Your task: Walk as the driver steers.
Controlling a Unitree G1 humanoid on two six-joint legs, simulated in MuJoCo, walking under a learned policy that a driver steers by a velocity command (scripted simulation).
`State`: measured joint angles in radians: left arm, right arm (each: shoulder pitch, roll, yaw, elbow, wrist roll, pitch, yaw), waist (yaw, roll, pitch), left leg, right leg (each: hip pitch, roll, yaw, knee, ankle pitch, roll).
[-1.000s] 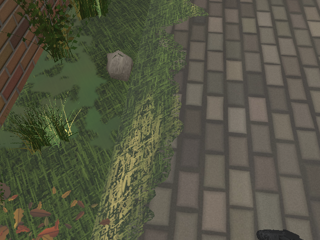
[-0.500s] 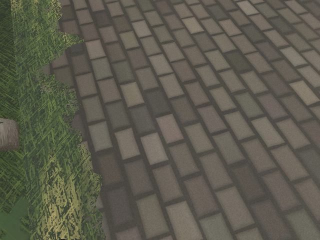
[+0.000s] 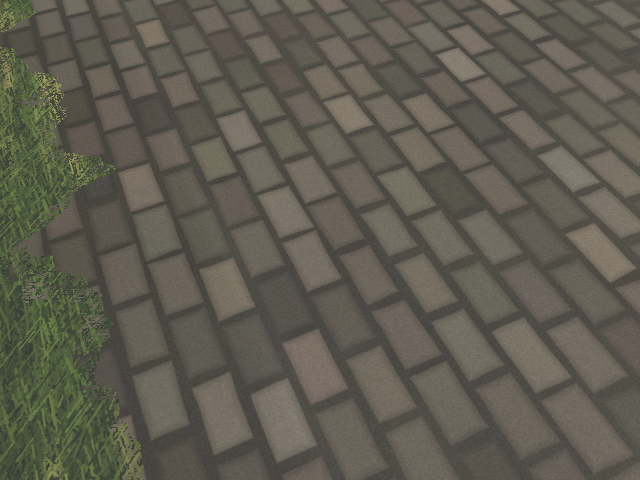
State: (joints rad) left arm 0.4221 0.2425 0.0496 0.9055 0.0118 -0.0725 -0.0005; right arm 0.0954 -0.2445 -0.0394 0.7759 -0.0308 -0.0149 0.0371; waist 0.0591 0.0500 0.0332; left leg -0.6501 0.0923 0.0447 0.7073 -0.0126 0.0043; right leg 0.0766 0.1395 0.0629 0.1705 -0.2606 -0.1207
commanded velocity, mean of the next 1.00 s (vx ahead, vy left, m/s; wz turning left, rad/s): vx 0.50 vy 0.00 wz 0.47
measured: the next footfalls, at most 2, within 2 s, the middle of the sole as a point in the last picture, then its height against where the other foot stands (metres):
left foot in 0.12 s outside the picture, level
right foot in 0.66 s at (370, 433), level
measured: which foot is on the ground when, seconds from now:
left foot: up 0.00-0.10, down 0.12-0.68, up 0.70-1.00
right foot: down 0.00-0.12, up 0.14-0.64, down 0.66-1.00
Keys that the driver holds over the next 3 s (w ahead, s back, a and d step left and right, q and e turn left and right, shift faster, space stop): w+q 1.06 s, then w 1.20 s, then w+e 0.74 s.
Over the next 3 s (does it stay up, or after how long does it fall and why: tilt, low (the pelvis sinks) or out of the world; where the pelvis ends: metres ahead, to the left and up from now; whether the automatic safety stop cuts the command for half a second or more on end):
stays up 1.38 0.75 0.00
